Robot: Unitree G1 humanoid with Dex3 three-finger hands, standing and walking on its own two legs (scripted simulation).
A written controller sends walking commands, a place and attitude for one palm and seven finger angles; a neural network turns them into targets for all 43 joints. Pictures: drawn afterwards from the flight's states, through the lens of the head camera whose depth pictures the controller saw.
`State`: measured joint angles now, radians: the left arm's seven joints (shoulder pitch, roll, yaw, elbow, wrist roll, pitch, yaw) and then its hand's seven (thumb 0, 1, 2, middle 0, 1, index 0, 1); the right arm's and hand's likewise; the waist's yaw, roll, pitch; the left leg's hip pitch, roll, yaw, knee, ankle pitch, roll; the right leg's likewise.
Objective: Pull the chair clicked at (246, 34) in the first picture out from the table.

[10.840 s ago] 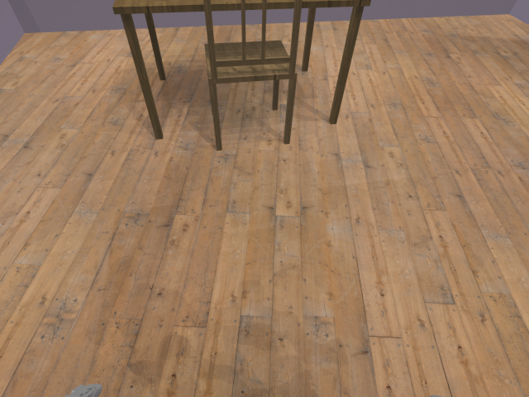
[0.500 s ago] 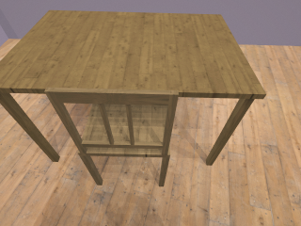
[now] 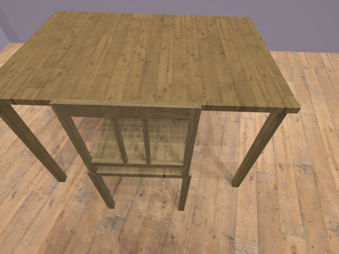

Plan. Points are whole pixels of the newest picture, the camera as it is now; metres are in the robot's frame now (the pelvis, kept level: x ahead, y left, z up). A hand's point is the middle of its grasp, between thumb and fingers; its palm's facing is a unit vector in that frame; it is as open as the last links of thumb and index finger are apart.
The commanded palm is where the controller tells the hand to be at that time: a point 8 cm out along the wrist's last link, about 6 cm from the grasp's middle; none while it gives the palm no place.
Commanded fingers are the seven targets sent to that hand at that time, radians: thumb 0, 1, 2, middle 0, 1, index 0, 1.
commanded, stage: raise the hand toward the chair's back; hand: left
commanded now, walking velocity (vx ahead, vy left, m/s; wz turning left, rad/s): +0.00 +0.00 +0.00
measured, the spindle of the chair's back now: (120, 141) +0.48 +0.19 -0.10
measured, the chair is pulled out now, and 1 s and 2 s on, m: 0.00 0.00 0.00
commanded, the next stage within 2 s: none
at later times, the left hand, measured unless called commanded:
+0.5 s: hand out of the picture +0.13 +0.16 -0.08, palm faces +0.12 -0.99 -0.03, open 10.0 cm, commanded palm +0.13 +0.22 -0.06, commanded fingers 0.00 0.27 0.63 -0.14 -0.20 -0.14 -0.20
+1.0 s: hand (101, 231) +0.18 +0.17 -0.06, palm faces +0.02 -1.00 -0.05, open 14.4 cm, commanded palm +0.16 +0.23 -0.05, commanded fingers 0.00 -0.31 0.38 -0.08 -0.11 -0.08 -0.11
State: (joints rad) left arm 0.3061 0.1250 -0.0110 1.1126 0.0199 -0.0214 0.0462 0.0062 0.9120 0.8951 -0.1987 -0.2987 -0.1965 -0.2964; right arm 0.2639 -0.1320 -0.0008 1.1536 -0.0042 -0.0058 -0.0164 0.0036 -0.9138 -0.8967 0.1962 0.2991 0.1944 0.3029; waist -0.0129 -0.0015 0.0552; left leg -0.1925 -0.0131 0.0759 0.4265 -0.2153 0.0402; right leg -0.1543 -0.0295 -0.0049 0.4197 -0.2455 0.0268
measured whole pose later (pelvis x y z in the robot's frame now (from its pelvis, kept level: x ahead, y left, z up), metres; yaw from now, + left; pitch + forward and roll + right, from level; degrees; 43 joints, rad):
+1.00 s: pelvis -0.03 -0.02 -0.10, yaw +2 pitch +16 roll -2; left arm 0.42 0.23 0.18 0.03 -0.27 -0.43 -0.27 0.01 -0.08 0.47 -0.10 -0.14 -0.10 -0.14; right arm 0.26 -0.25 -0.04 0.59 0.03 -0.21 -0.06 0.01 -0.90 -0.90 0.20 0.30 0.20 0.30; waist -0.04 0.03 -0.14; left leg -0.96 0.04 -0.01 1.18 -0.50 0.01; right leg -0.88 0.00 -0.08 1.14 -0.54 -0.02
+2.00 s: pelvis -0.02 -0.02 -0.08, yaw +3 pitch +15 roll -3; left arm 0.30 0.27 0.21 0.09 -0.27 -0.40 -0.28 -0.01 -0.49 0.30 -0.06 -0.08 -0.06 -0.08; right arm 0.24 -0.24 0.01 0.54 0.03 -0.18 -0.04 0.01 -0.90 -0.90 0.20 0.30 0.20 0.30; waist -0.03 0.03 -0.13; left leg -0.88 0.03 -0.01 1.11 -0.48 0.02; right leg -0.79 -0.01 -0.08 1.06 -0.52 -0.01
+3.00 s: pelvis -0.02 -0.02 -0.10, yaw +2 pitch +19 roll -2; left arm -0.01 0.26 0.20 0.35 -0.23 -0.44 -0.25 -0.01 -0.50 0.30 -0.06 -0.08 -0.06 -0.08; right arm 0.22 -0.25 0.01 0.57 0.02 -0.13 -0.03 0.01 -0.90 -0.90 0.20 0.30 0.20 0.30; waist -0.05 0.03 -0.14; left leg -1.02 0.03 -0.01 1.19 -0.50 0.01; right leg -0.95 -0.01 -0.07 1.17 -0.55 -0.01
